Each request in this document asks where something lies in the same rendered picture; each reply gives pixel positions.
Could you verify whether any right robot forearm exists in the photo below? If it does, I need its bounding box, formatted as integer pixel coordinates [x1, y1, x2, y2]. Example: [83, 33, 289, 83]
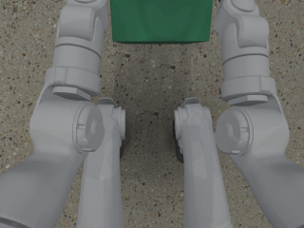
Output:
[213, 0, 286, 120]

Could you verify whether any left robot forearm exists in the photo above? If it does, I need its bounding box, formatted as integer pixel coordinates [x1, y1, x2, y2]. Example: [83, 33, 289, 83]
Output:
[29, 0, 109, 135]

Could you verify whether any left robot foot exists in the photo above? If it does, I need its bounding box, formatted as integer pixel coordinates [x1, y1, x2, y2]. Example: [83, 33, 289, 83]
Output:
[120, 140, 124, 158]

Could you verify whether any left robot upper arm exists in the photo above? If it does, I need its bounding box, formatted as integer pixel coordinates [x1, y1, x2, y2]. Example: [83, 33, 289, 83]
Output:
[0, 99, 105, 228]

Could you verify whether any carton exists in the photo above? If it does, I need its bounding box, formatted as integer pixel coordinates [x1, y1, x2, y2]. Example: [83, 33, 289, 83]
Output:
[110, 0, 213, 45]

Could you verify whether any right robot thigh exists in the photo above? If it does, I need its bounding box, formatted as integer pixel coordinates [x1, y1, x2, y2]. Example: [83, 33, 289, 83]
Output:
[174, 103, 234, 228]

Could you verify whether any right robot upper arm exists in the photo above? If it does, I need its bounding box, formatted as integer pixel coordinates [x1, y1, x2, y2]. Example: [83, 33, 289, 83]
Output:
[214, 106, 304, 228]

